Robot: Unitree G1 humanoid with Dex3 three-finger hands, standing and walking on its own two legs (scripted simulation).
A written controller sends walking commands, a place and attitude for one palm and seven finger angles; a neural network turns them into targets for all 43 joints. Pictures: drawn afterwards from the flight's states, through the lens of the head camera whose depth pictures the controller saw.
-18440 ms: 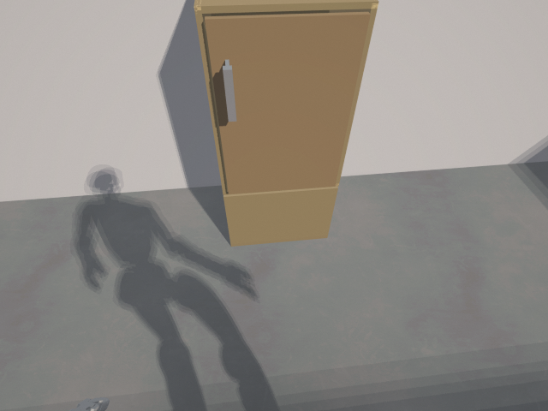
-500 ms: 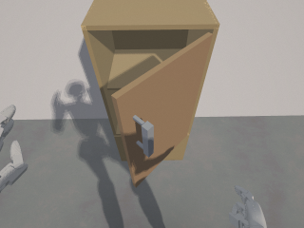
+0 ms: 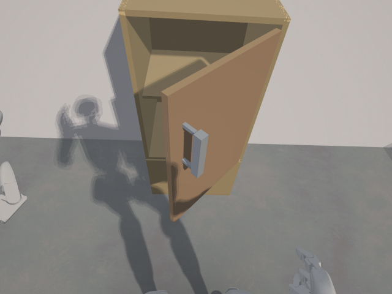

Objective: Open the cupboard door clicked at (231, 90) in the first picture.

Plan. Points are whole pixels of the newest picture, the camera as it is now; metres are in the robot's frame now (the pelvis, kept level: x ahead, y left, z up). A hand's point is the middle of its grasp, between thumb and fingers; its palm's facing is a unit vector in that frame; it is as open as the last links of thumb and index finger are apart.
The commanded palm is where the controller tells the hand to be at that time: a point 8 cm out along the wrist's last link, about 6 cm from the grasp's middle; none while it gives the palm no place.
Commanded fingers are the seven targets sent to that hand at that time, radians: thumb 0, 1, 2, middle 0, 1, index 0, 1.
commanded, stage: step back with the hand held close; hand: left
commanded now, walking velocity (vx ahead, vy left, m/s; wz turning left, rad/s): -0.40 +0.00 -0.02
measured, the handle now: (192, 150) +0.42 +0.03 +0.03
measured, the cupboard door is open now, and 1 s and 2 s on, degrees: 46 46 46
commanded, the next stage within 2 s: stop stepping back and stand still in 0.50 s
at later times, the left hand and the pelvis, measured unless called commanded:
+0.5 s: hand out of the picture +0.12 +0.28 +0.18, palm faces +0.37 -0.79 -0.50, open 7.4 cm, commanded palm +0.06 +0.31 +0.19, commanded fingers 0.00 0.90 0.90 -0.20 -0.30 -0.20 -0.30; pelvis -0.09 +0.01 +0.02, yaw -1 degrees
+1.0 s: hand out of the picture +0.01 +0.26 +0.18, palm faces +0.45 -0.81 -0.38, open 7.4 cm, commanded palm -0.05 +0.29 +0.19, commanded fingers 0.00 0.90 0.90 -0.20 -0.30 -0.20 -0.30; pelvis -0.20 +0.00 +0.00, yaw -2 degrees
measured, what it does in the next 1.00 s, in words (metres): walks backwards: right foot, then left foot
